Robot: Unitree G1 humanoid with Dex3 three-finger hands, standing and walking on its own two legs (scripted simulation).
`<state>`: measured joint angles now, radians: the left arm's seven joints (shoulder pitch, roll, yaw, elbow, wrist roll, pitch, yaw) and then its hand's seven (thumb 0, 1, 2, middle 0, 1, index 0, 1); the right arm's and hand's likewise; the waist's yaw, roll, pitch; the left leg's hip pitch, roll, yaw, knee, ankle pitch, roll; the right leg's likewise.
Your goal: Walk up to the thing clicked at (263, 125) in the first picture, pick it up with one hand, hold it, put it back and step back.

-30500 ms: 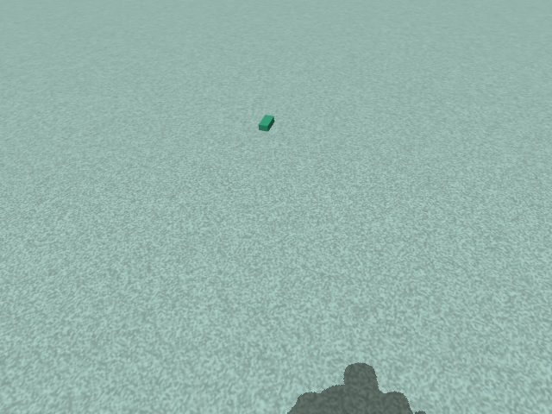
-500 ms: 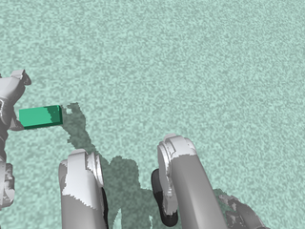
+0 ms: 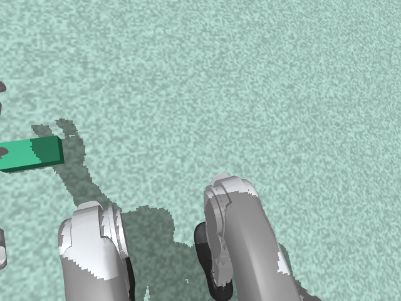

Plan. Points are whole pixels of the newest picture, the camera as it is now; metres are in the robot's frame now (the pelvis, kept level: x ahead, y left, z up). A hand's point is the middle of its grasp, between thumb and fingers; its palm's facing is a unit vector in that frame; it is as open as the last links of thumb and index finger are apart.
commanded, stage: home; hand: left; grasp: from above
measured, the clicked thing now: (32, 153) +0.47 +0.32 -0.31
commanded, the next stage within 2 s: none
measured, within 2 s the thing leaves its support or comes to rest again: neither
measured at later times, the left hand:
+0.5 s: hand out of the picture +0.29 +0.27 +0.07, palm faces -0.14 -0.78 -0.61, open 7.5 cm
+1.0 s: hand out of the picture +0.23 +0.22 +0.28, palm faces +0.22 -0.95 -0.21, open 7.4 cm
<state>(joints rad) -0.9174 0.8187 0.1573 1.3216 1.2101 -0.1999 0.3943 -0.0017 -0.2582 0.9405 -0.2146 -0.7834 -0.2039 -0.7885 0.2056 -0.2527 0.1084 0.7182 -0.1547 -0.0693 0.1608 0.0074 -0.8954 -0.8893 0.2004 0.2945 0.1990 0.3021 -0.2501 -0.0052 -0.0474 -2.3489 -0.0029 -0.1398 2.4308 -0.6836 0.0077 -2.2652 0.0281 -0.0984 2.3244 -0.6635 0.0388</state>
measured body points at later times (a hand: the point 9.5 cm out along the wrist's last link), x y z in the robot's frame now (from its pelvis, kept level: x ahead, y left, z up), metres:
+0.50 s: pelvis +0.00 +0.00 +0.17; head +0.15 +0.05 +0.59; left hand +0.29 +0.31 +0.11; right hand +0.22 -0.25 +0.08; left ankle +0.07 +0.12 -0.29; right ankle +0.10 -0.12 -0.29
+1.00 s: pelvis +0.06 +0.00 +0.35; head +0.10 +0.03 +0.80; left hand +0.21 +0.27 +0.30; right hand +0.24 -0.21 +0.28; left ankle +0.07 +0.12 -0.29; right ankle +0.10 -0.12 -0.29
